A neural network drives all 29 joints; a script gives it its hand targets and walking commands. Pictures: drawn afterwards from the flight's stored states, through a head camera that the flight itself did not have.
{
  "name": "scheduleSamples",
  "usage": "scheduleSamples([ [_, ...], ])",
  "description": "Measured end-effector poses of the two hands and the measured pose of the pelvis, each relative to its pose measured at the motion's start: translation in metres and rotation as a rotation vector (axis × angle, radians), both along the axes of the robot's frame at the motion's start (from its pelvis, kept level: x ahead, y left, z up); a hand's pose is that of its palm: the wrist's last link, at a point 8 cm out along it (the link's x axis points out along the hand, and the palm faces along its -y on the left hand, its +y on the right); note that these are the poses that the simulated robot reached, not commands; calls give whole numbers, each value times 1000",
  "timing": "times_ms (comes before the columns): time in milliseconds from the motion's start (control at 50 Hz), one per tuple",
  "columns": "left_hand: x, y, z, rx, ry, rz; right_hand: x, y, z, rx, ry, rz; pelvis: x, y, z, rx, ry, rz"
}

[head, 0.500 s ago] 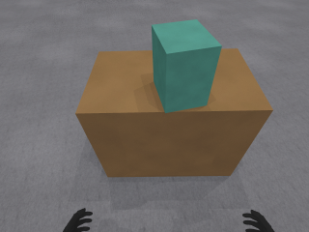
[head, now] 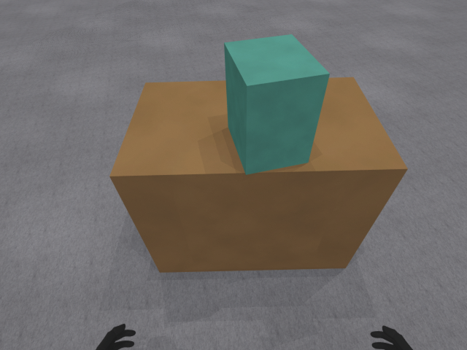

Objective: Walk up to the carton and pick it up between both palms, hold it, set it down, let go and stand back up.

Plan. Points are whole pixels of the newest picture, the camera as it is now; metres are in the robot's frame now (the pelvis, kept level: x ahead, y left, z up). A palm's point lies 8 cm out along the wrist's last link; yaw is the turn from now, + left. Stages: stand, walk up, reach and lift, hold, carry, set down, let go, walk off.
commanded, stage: walk up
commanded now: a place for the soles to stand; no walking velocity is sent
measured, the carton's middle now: (268, 105) +0.71 -0.06 +0.03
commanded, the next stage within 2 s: none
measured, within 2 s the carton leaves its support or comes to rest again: neither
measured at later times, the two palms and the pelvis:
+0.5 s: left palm out of the picture +0.12 +0.15 -0.08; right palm (460, 311) +0.22 -0.39 -0.09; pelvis +0.11 -0.12 +0.01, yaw -1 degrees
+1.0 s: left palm (195, 235) +0.38 +0.13 -0.09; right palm (444, 257) +0.32 -0.41 -0.09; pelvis +0.27 -0.13 +0.00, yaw +0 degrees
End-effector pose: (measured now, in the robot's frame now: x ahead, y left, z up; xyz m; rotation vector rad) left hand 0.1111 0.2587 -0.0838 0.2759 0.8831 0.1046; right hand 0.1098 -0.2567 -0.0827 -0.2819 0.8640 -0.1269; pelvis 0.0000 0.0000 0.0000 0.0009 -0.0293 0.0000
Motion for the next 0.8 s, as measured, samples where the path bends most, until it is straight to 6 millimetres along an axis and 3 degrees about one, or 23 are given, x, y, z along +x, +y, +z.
scheduleSamples([
  [80, 7, -7, 2, 14, 43, -38, -33, -30, -1, -61, 80, -62, 8, -14, 4, -4, -4, -9],
  [160, 25, -26, 5, 10, 57, -60, -65, -69, -2, -89, 192, -128, 22, -38, 7, 7, -4, -22],
  [200, 38, -43, 5, 6, 52, -67, -68, -89, -7, -89, 221, -149, 31, -51, 5, 14, -4, -27],
  [260, 59, -68, 3, 27, 20, -76, -58, -119, -22, -80, 237, -155, 48, -76, -6, 22, -6, -34],
  [300, 64, -80, -5, 55, 0, -58, -43, -135, -37, -70, 243, -136, 59, -93, -19, 12, -15, -34],
  [340, 56, -89, -10, 62, 18, -10, -20, -139, -43, -48, 244, -108, 69, -105, -21, 11, -21, -19],
  [460, 16, -103, 2, 77, 174, 103, 79, -132, -16, 19, 102, 13, 102, -119, 4, 16, -19, -12],
  [560, 8, -104, 4, 78, 272, 146, 138, -125, -1, 45, 46, 57, 134, -125, 12, 12, -7, -13],
  [700, 39, -98, -16, 39, 338, 173, 220, -106, 4, 24, -10, 90, 190, -118, 2, 2, -5, -1],
  [760, 68, -94, -34, 25, 354, 140, 247, -102, 0, -16, -59, 84, 214, -110, -11, 12, -12, 1],
  [800, 98, -96, -37, 21, 342, 104, 248, -106, -1, -29, -49, 51, 226, -109, -12, 1, -24, 6],
])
